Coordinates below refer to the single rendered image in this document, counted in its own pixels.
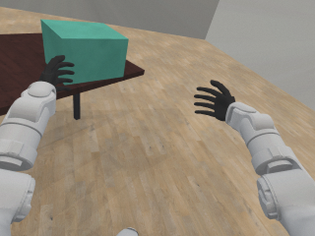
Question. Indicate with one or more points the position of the robot left forearm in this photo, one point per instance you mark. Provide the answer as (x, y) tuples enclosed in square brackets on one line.
[(24, 125)]

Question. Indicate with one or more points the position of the robot right hand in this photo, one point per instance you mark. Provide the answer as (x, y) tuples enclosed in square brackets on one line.
[(221, 100)]

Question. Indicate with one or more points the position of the right robot upper arm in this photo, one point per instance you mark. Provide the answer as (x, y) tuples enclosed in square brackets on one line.
[(289, 197)]

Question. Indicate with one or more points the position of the left robot upper arm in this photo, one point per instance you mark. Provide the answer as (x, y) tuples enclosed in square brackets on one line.
[(16, 190)]

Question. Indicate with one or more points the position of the robot left hand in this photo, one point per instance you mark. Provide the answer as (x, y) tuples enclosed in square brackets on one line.
[(51, 72)]

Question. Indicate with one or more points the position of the carton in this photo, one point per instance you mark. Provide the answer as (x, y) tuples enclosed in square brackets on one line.
[(97, 51)]

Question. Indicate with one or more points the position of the table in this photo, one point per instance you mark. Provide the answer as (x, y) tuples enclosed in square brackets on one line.
[(22, 60)]

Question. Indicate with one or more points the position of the robot right forearm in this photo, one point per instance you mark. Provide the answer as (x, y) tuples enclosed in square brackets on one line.
[(266, 146)]

